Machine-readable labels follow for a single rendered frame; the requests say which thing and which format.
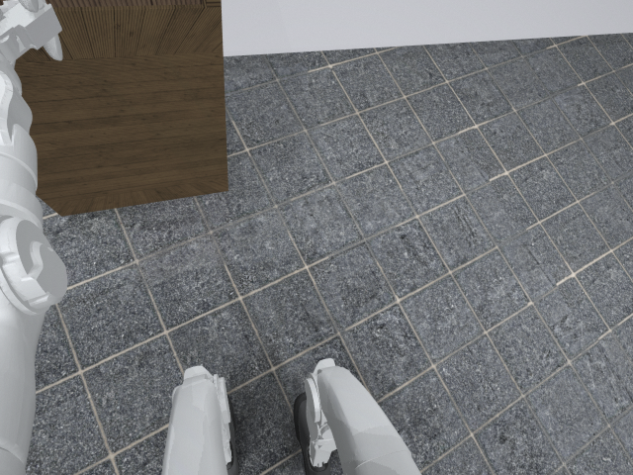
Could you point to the robot right shin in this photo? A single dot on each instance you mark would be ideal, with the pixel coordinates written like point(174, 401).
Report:
point(321, 439)

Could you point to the robot left upper arm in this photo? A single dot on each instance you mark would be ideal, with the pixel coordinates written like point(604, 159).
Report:
point(32, 278)

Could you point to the left robot forearm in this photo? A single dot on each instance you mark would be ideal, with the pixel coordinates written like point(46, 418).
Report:
point(18, 153)

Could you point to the left robot hand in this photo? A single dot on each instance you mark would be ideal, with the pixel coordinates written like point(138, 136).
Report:
point(26, 24)

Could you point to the robot right thigh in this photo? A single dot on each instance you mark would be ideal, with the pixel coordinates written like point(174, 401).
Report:
point(367, 443)

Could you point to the cabinet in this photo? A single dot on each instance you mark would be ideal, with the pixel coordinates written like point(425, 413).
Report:
point(135, 111)

